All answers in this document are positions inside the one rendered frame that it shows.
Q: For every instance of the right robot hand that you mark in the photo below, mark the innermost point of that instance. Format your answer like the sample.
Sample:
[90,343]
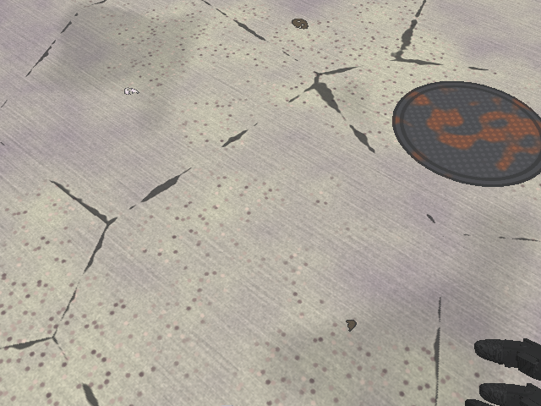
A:
[526,356]

